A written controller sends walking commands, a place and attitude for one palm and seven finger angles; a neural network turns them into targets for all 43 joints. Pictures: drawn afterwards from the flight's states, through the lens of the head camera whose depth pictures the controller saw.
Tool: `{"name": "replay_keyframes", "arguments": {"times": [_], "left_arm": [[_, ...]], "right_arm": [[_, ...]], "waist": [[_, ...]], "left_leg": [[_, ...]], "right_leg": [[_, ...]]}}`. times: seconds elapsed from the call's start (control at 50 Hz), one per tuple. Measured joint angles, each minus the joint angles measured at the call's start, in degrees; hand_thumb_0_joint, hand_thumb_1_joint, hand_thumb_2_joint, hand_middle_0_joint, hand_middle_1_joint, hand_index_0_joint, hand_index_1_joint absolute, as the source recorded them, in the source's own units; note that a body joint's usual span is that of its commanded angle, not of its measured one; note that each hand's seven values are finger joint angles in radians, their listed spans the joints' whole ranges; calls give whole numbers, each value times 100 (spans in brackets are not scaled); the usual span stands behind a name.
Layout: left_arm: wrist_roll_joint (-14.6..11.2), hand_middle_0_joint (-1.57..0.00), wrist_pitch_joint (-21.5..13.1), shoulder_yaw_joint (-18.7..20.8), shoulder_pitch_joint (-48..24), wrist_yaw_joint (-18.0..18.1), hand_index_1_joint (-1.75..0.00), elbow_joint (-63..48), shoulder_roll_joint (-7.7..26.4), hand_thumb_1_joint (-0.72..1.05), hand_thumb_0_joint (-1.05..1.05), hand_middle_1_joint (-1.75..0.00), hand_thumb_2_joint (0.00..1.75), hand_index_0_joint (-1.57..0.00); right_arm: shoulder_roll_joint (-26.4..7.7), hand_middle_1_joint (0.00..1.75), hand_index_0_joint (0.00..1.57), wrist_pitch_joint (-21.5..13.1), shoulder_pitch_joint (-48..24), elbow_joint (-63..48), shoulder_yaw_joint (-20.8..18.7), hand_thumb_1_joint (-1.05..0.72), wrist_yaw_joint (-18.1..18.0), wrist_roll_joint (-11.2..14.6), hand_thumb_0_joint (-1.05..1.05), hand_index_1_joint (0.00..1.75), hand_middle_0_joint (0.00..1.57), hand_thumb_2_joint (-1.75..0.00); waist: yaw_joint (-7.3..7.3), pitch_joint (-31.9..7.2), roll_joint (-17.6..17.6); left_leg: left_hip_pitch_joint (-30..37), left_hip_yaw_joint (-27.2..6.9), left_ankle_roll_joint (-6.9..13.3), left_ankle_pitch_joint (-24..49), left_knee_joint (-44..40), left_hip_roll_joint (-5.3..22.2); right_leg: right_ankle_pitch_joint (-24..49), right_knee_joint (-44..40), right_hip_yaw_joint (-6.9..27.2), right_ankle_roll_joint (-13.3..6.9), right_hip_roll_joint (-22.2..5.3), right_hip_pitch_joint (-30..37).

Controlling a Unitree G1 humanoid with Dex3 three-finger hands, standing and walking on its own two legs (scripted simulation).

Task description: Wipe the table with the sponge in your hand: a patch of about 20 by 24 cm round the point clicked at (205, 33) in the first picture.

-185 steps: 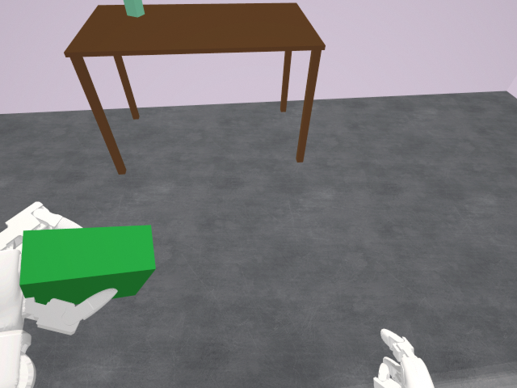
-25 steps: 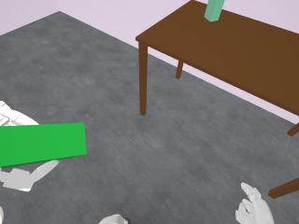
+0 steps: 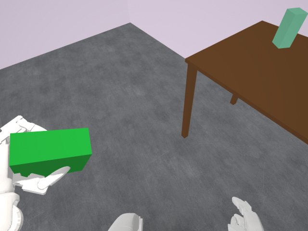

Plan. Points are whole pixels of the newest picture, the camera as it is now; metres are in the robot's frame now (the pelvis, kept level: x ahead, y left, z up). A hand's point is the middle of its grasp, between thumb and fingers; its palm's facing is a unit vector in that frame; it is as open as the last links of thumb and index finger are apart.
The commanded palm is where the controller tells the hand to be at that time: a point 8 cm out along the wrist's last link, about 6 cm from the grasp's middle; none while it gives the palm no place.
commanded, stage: walk to a spot facing it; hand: left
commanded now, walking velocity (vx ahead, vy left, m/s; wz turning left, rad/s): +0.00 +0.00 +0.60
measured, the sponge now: (64, 154) +0.23 +0.20 +0.15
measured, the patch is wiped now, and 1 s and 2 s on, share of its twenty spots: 0.00 0.00 0.00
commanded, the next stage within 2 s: turn to face it in 0.02 s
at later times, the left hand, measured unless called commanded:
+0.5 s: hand (48, 154) +0.22 +0.21 +0.18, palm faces +0.45 -0.78 -0.44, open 9.7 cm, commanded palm +0.17 +0.25 +0.18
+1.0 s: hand (78, 162) +0.21 +0.15 +0.17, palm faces +0.15 -0.89 -0.42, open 9.7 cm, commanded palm +0.17 +0.20 +0.18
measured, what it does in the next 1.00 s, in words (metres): steps on the spot, turning right: left foot, then right foot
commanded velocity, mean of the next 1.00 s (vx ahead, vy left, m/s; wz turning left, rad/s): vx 0.00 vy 0.00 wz -0.49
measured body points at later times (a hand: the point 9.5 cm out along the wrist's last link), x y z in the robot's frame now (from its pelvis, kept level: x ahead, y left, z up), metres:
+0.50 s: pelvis +0.01 -0.03 -0.02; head +0.03 -0.05 +0.43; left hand +0.19 +0.25 +0.20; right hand +0.21 -0.20 -0.11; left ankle +0.05 +0.13 -0.73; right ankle +0.05 -0.11 -0.74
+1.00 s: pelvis -0.06 -0.03 +0.00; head -0.05 -0.02 +0.45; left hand +0.19 +0.20 +0.19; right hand +0.03 -0.32 -0.07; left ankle -0.04 +0.11 -0.74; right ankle -0.01 -0.11 -0.70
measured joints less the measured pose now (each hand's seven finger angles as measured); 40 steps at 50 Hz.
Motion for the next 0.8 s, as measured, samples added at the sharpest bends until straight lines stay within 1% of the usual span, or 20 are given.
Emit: {"name": "replay_keyframes", "arguments": {"times": [0.08, 0.14, 0.18, 0.2, 0.22, 0.26, 0.3, 0.34, 0.4, 0.46, 0.48, 0.5, 0.52, 0.56, 0.6, 0.62, 0.66, 0.7, 0.74, 0.8], "left_arm": [[-30, -80, -48, 26, 231, 42, -133, -402, 222, -45, 0, -133, 98, -80], [-85, -80, -98, 182, 430, 112, -133, -841, 450, -45, 0, -133, 98, -80], [-124, -80, -151, 324, 549, 178, -133, -1091, 549, -45, 0, -133, 98, -80], [-148, -80, -192, 393, 588, 215, -133, -1189, 576, -45, 0, -133, 98, -80], [-160, -80, -256, 448, 491, 238, -133, -1162, 647, -45, 0, -133, 98, -80], [-124, -80, -387, 480, 228, 214, -133, -831, 720, -45, 0, -133, 98, -80], [-63, -80, -317, 440, 54, 168, -133, -530, 665, -45, 0, -133, 99, -80], [-36, -80, -198, 370, -5, 146, -133, -434, 532, -45, 0, -133, 99, -80], [-51, -80, -161, 250, 49, 106, -133, -473, 335, -45, 0, -133, 99, -80], [-39, -80, -188, 201, 41, 39, -133, -451, 316, -45, 0, -133, 99, -80], [-22, -80, -209, 179, -26, 9, -133, -380, 293, -45, 0, -133, 99, -80], [-9, -80, -214, 152, -102, -16, -133, -296, 267, -45, 0, -133, 99, -80], [-25, -80, -195, 126, -165, -37, -133, -219, 241, -45, 0, -133, 99, -80], [-67, -80, -128, 98, -208, -38, -133, -104, 162, -45, 0, -133, 99, -80], [-102, -80, -106, 101, -114, -31, -133, -48, 116, -45, 0, -133, 99, -80], [-115, -80, -108, 104, -45, -33, -133, -42, 124, -45, 0, -133, 99, -80], [-133, -80, -132, 117, 110, -49, -133, -70, 197, -45, 0, -133, 99, -80], [-150, -80, -158, 137, 246, -67, -133, -143, 307, -45, 0, -133, 99, -79], [-165, -80, -194, 170, 347, -67, -133, -235, 417, -45, 0, -133, 99, -79], [-171, -80, -241, 237, 419, -55, -133, -357, 532, -45, 0, -133, 99, -79]], "right_arm": [[-150, 30, 21, 58, -72, -378, -180, -90, -87, -13, 1, 30, 20, -90], [-226, 30, 20, 92, -60, -684, -306, -91, -105, -1, 1, 30, 20, -90], [-275, 30, 20, 110, -50, -842, -344, -91, -107, 21, 1, 30, 20, -90], [-320, 30, 20, 102, -49, -929, -359, -91, -108, 38, 1, 30, 20, -90], [-241, 30, 20, 73, -105, -913, -404, -91, -113, 59, 1, 30, 20, -90], [-19, 30, 20, 36, -207, -786, -371, -91, -56, 92, 1, 30, 19, -90], [175, 30, 20, 2, -220, -675, -228, -91, 40, 103, 1, 30, 19, -90], [339, 30, 20, -78, -174, -619, -50, -91, 114, 98, 1, 30, 20, -90], [519, 30, 20, -253, -64, -627, 177, -90, 204, 85, 1, 30, 20, -90], [615, 30, 21, -361, 29, -674, 312, -90, 264, 78, 1, 30, 20, -90], [599, 30, 21, -371, 20, -661, 322, -90, 277, 79, 1, 30, 20, -90], [574, 30, 21, -354, -4, -615, 321, -90, 281, 77, 1, 30, 20, -90], [547, 30, 21, -315, -33, -544, 310, -90, 285, 74, 1, 30, 20, -90], [461, 30, 21, -209, -123, -392, 281, -90, 277, 47, 1, 30, 21, -90], [352, 30, 21, -90, -181, -332, 243, -90, 252, 30, 1, 30, 21, -90], [300, 30, 21, -37, -186, -330, 213, -90, 238, 32, 1, 30, 21, -90], [193, 30, 21, 58, -159, -363, 136, -90, 209, 34, 1, 30, 20, -90], [69, 30, 21, 135, -100, -419, 40, -90, 192, 36, 1, 30, 20, -90], [-64, 30, 21, 206, -32, -471, -57, -90, 183, 44, 1, 30, 20, -90], [-242, 30, 20, 318, 65, -550, -180, -90, 184, 68, 1, 30, 20, -90]], "waist": [[-152, 102, -285], [-202, 90, -411], [-203, 48, -442], [-181, 9, -351], [-169, 44, -406], [-101, 117, -505], [-69, 90, -477], [-3, 63, -409], [111, 28, -231], [220, 13, -52], [235, 47, 79], [224, 70, 168], [228, 56, 170], [217, 66, 91], [123, 70, 29], [62, 59, -4], [-53, 9, -76], [-126, -63, -145], [-162, -143, -209], [-147, -266, -308]], "left_leg": [[272, 401, -14, 136, -1316, 135], [634, 589, 6, 284, -2467, 130], [1037, 676, 45, 857, -3353, 58], [1230, 638, 159, 1525, -3700, 107], [1186, 632, 267, 1633, -3560, 94], [1180, 626, 368, 1280, -3304, 99], [1256, 563, 347, 1143, -3363, 167], [1364, 548, 252, 1219, -3521, 262], [1438, 591, 163, 1290, -3614, 446], [1337, 662, 34, 1171, -3329, 651], [1268, 640, -8, 1086, -3138, 773], [1164, 572, -20, 748, -2888, 818], [997, 424, -41, 276, -2479, 720], [667, 120, -102, -81, -1422, 413], [466, -32, -170, -13, -666, 196], [434, -61, -193, 34, -509, 127], [463, -80, -209, 118, -531, 46], [574, -96, -200, 136, -819, -1], [746, -106, -175, 85, -1278, -33], [1047, -114, -110, -75, -2063, -87]], "right_leg": [[14, -177, -205, 20, -184, 138], [-132, 5, -337, 64, -269, 58], [-345, 384, -358, 122, -328, -83], [-472, 738, -308, 161, -282, -234], [-798, 1237, -49, 212, -255, -425], [-1280, 2162, 557, 243, 5, -782], [-1189, 2449, 779, 263, 247, -969], [-927, 2108, 788, 271, 376, -975], [-668, 1307, 669, 305, 512, -819], [-193, 506, 549, 325, 618, -514], [34, 452, 513, 140, 722, -503], [101, 515, 500, -72, 795, -550], [109, 580, 541, -239, 814, -640], [191, 501, 707, -414, 833, -718], [406, 248, 864, -430, 881, -708], [514, 115, 932, -437, 909, -698], [711, -127, 1048, -455, 971, -692], [888, -332, 1156, -473, 1045, -712], [1050, -497, 1262, -486, 1120, -752], [1272, -680, 1431, -489, 1227, -850]]}}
